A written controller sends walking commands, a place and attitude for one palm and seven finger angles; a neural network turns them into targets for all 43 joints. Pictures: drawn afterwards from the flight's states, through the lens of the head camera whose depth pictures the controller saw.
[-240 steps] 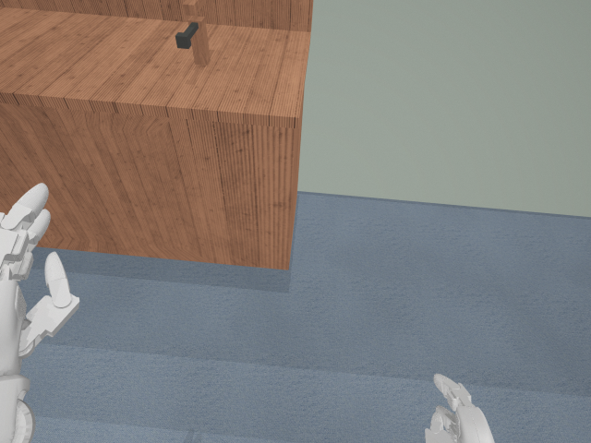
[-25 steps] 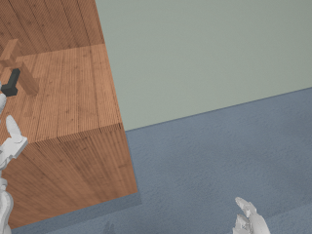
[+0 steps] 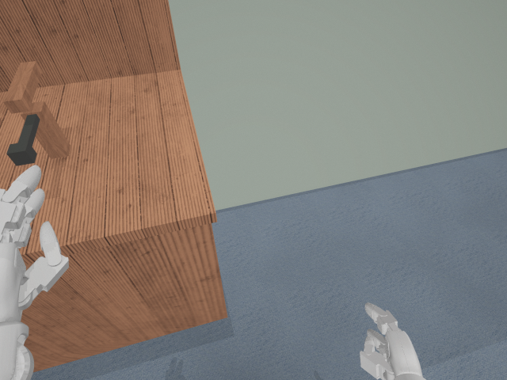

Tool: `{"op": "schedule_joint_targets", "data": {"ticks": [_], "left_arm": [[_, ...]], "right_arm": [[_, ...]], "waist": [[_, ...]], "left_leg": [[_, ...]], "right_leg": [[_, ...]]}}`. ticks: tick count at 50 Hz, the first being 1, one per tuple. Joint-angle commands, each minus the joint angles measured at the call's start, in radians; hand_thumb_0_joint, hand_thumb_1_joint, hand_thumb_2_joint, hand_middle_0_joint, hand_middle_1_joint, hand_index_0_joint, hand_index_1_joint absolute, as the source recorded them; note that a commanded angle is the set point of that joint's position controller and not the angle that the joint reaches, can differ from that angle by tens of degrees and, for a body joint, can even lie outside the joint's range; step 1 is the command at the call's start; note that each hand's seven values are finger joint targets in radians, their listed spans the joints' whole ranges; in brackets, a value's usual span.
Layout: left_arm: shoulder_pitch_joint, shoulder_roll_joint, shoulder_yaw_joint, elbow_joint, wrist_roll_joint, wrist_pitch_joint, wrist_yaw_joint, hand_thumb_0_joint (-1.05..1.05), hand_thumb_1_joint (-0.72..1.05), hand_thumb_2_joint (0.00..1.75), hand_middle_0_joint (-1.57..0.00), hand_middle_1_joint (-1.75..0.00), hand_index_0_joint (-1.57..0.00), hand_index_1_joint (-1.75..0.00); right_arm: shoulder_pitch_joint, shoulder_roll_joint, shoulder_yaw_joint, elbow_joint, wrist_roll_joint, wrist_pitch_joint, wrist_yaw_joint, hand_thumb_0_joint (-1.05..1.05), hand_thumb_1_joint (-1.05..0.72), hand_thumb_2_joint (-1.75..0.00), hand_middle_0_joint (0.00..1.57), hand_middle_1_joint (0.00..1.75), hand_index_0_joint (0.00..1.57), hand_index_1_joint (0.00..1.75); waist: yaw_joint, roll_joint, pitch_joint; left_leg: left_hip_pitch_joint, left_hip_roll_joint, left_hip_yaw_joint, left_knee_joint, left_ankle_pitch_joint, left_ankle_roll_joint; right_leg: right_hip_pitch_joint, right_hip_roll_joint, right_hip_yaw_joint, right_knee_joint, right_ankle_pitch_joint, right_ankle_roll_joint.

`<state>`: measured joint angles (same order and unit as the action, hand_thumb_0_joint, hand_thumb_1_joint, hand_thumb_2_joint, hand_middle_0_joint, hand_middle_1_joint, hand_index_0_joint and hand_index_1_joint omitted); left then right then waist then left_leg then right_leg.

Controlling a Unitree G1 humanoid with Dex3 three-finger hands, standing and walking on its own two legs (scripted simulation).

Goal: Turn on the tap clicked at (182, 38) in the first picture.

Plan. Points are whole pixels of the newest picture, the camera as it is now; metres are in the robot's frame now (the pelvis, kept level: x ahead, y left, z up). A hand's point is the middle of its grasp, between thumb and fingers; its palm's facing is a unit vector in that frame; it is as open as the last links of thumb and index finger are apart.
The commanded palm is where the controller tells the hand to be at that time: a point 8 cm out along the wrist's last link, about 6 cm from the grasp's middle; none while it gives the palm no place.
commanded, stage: come to a stop and stand still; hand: left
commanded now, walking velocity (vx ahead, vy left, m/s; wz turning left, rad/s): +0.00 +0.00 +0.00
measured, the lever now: (22, 153) +0.41 +0.43 +0.12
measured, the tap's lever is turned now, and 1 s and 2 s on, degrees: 0 0 0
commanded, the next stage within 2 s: look again from close up in 0.60 s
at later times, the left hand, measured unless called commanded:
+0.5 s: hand (28, 270) +0.20 +0.27 +0.16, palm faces +0.40 -0.85 -0.34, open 7.4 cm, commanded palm +0.14 +0.31 +0.17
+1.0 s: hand (37, 267) +0.20 +0.26 +0.16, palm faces +0.42 -0.84 -0.34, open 7.4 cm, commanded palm +0.14 +0.30 +0.17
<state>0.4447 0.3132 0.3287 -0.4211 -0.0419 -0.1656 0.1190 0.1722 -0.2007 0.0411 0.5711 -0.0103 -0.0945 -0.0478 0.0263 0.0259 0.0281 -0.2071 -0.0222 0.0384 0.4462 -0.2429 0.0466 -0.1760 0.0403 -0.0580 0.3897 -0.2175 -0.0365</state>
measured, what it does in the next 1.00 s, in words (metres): stands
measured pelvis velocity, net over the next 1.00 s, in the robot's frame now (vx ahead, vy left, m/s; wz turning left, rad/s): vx -0.01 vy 0.02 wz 0.01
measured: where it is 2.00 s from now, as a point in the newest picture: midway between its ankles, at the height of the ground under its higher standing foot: outside the picture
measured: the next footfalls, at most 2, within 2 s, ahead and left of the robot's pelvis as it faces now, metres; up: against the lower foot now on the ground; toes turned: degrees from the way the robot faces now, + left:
right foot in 1.74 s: +0.12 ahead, +0.02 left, +0.00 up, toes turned -1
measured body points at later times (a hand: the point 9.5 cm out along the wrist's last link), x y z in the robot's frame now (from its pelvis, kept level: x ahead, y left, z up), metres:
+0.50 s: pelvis -0.02 +0.03 +0.00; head +0.00 +0.04 +0.45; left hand +0.17 +0.32 +0.17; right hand +0.16 -0.20 -0.07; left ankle +0.00 +0.08 -0.74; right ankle -0.01 -0.09 -0.74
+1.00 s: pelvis -0.01 +0.02 +0.00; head +0.00 +0.02 +0.45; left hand +0.17 +0.31 +0.18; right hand +0.17 -0.21 -0.07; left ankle +0.00 +0.08 -0.74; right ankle -0.01 -0.09 -0.74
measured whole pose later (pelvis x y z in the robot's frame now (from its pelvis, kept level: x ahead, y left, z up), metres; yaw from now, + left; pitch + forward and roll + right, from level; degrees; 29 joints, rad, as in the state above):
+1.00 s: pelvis -0.01 +0.02 +0.00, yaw +1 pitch +0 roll -1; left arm 0.44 0.33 0.32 -0.46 -0.05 -0.15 0.14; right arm 0.20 -0.21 0.03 0.57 -0.02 -0.07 -0.07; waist 0.02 0.01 0.01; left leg -0.21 -0.04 0.03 0.41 -0.20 0.07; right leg -0.17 0.02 -0.06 0.35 -0.18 -0.02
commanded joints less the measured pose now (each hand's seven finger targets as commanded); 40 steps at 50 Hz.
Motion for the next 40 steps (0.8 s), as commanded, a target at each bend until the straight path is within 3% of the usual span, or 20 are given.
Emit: {"op": "schedule_joint_targets", "data": {"ticks": [1,5,11,17,20,29,35,38,40], "left_arm": [[-0.156,0.225,0.128,-0.308,-0.004,-0.072,0.023,0.00,0.90,0.90,-0.20,-0.30,-0.20,-0.30],[-0.116,0.228,0.140,-0.335,-0.008,-0.066,0.028,0.00,0.90,0.90,-0.20,-0.30,-0.20,-0.30],[-0.023,0.174,0.110,-0.251,-0.016,-0.051,0.021,0.00,0.90,0.90,-0.20,-0.30,-0.20,-0.30],[-0.071,0.178,0.095,-0.259,-0.012,-0.052,0.019,0.00,0.90,0.90,-0.20,-0.30,-0.20,-0.30],[-0.108,0.209,0.113,-0.297,-0.009,-0.056,0.025,0.00,0.90,0.90,-0.20,-0.30,-0.20,-0.30],[-0.065,0.180,0.102,-0.252,-0.002,-0.063,0.034,0.00,0.90,0.90,-0.20,-0.30,-0.20,-0.30],[-0.073,0.188,0.108,-0.245,-0.001,-0.064,0.032,0.00,0.90,0.90,-0.20,-0.30,-0.20,-0.30],[-0.066,0.180,0.098,-0.235,-0.004,-0.061,0.032,0.00,0.90,0.90,-0.20,-0.30,-0.20,-0.30],[-0.080,0.188,0.098,-0.251,-0.006,-0.060,0.032,0.00,0.90,0.90,-0.20,-0.30,-0.20,-0.30]], "right_arm": [[-0.089,-0.131,-0.048,-0.165,-0.004,-0.044,-0.020,0.00,-0.90,-0.90,0.20,0.30,0.20,0.30],[-0.086,-0.126,-0.043,-0.174,-0.010,-0.044,-0.017,0.00,-0.90,-0.90,0.20,0.30,0.20,0.30],[-0.064,-0.133,-0.053,-0.169,-0.006,-0.026,-0.012,0.00,-0.90,-0.90,0.20,0.30,0.20,0.30],[-0.069,-0.140,-0.057,-0.173,-0.003,-0.020,-0.019,0.00,-0.90,-0.90,0.20,0.30,0.20,0.30],[-0.081,-0.140,-0.056,-0.179,-0.006,-0.024,-0.025,0.00,-0.90,-0.90,0.20,0.30,0.20,0.30],[-0.066,-0.139,-0.061,-0.167,-0.006,-0.036,-0.022,0.00,-0.90,-0.90,0.20,0.30,0.20,0.30],[-0.069,-0.140,-0.063,-0.161,-0.006,-0.034,-0.023,0.00,-0.90,-0.90,0.20,0.30,0.20,0.30],[-0.066,-0.135,-0.063,-0.160,-0.004,-0.032,-0.023,0.00,-0.90,-0.90,0.20,0.30,0.20,0.30],[-0.073,-0.137,-0.062,-0.159,-0.005,-0.031,-0.024,0.00,-0.90,-0.90,0.20,0.30,0.20,0.30]], "waist": [[-0.014,0.049,-0.162],[-0.009,0.085,-0.192],[-0.013,0.051,-0.168],[-0.012,0.061,-0.138],[-0.007,0.069,-0.136],[-0.007,0.048,-0.119],[-0.009,0.045,-0.125],[-0.009,0.013,-0.136],[-0.012,0.037,-0.130]], "left_leg": [[0.053,0.087,-0.094,-0.077,0.282,-0.029],[0.065,0.082,-0.092,-0.075,0.347,-0.047],[0.022,0.090,-0.104,-0.104,0.324,-0.073],[-0.008,0.096,-0.122,-0.153,0.209,-0.082],[-0.021,0.093,-0.129,-0.174,0.130,-0.078],[-0.079,0.093,-0.145,-0.201,-0.029,-0.065],[-0.072,0.083,-0.133,-0.177,0.028,-0.066],[-0.051,0.078,-0.121,-0.150,0.087,-0.060],[-0.033,0.075,-0.118,-0.143,0.097,-0.063]], "right_leg": [[0.071,-0.077,0.076,-0.035,0.254,0.023],[0.096,-0.070,0.063,-0.030,0.275,0.019],[0.093,-0.055,0.048,-0.036,0.233,0.021],[0.072,-0.046,0.046,-0.039,0.148,0.027],[0.079,-0.046,0.049,-0.042,0.118,0.027],[0.103,-0.050,0.059,-0.053,0.067,0.024],[0.099,-0.055,0.062,-0.057,0.099,0.022],[0.098,-0.061,0.067,-0.064,0.129,0.021],[0.072,-0.063,0.071,-0.073,0.121,0.020]]}}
